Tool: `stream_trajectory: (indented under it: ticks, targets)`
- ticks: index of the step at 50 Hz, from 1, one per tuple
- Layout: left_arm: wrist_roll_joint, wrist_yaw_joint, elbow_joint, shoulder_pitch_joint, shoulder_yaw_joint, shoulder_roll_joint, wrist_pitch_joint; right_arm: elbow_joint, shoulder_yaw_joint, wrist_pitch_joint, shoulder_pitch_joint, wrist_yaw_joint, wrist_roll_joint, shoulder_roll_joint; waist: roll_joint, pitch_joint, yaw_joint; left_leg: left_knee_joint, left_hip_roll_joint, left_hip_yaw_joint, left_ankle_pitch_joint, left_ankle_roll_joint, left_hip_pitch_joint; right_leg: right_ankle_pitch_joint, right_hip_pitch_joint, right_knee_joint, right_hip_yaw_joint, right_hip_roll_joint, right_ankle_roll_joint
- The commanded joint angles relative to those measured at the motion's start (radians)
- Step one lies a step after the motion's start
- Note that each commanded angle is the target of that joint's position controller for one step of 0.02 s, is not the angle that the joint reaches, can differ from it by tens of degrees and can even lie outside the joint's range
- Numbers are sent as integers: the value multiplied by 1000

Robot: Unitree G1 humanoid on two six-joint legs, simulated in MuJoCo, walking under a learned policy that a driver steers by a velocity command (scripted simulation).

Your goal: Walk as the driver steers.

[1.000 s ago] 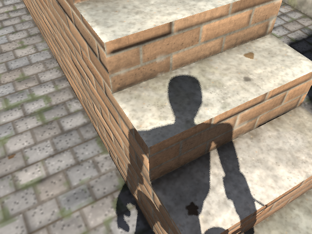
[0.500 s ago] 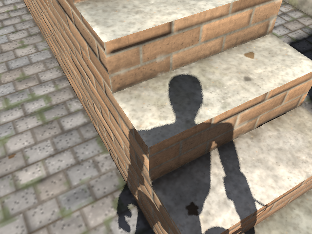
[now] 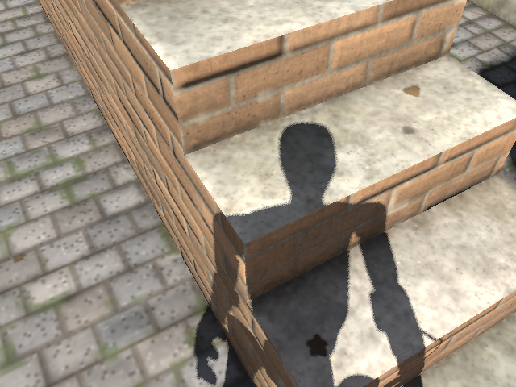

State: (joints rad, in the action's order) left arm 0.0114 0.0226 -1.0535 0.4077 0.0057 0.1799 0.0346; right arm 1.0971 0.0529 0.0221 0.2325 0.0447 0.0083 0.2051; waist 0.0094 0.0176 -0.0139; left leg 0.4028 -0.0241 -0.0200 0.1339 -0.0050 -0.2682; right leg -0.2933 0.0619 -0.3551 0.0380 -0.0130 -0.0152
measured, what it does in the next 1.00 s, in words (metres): stands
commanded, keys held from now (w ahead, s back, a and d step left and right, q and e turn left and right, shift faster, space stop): w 1.00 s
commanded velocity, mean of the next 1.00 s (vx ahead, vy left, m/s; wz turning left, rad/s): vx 0.00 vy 0.00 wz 0.00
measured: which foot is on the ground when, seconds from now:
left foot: down 0.00-1.00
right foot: down 0.00-1.00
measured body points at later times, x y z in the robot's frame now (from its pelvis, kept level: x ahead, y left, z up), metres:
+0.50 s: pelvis +0.00 +0.00 +0.00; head +0.01 +0.00 +0.45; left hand -0.04 +0.23 -0.15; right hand +0.02 -0.26 -0.15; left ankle +0.05 +0.12 -0.74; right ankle -0.07 -0.11 -0.74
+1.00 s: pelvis +0.00 -0.01 +0.00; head +0.01 -0.01 +0.45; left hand -0.03 +0.23 -0.15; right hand +0.01 -0.26 -0.15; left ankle +0.05 +0.12 -0.74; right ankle -0.07 -0.11 -0.74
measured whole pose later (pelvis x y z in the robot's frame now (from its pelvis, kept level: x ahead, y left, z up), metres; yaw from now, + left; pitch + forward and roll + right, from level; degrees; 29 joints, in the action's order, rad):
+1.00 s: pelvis +0.00 -0.01 +0.00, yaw +0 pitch +0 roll +0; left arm 0.01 0.02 -1.04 0.41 0.01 0.18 0.04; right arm 1.09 0.06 0.02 0.24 0.05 0.01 0.21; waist 0.01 0.02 -0.01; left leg 0.40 -0.03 -0.01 0.13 -0.02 -0.27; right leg -0.29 0.06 -0.35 0.04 -0.02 -0.02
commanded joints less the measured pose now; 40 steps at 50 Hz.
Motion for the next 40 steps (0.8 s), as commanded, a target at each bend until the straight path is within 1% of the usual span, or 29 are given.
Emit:
stream_trajectory:
  ticks: [1,38,39,40]
  targets:
    - [0,2,5,110,16,92,3,-21,16,-5,42,3,0,102,-10,44,0,-37,-52,56,-125,38,96,117,141,91,-63,65,-5]
    - [-1,-1,10,119,17,91,3,-17,17,-7,52,4,1,103,-10,48,1,-37,-54,57,-126,30,93,135,136,93,-69,65,-8]
    - [2,-3,18,111,15,82,4,-19,19,-4,53,6,6,105,-12,52,0,-37,-54,58,-120,29,91,140,137,93,-68,65,-9]
    - [-1,-2,11,119,18,93,4,-18,17,-5,53,5,0,103,-12,46,1,-37,-54,57,-124,30,94,136,136,93,-70,65,-9]
Velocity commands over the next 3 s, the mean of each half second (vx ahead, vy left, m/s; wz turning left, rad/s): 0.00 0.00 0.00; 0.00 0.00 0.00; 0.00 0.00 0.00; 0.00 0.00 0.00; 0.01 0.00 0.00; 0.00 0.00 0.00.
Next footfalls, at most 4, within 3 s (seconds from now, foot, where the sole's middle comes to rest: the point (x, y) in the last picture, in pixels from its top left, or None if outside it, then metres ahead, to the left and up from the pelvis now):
none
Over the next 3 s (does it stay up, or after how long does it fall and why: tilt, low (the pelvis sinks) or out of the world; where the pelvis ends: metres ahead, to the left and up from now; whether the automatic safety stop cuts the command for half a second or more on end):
stays up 0.00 -0.02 0.00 its command is cut before an obstacle from the start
